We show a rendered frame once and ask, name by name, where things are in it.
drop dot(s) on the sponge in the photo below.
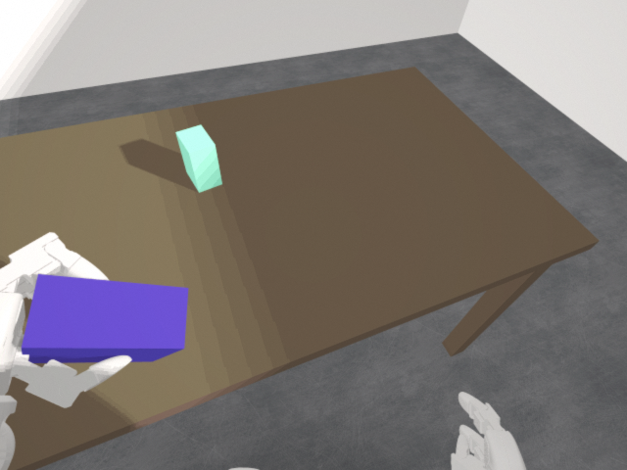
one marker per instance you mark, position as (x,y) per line
(89,320)

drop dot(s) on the right robot hand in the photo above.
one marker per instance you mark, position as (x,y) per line
(497,451)

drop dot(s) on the left robot hand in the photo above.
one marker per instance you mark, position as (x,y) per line
(54,381)

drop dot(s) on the table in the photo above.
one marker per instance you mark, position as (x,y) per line
(346,208)

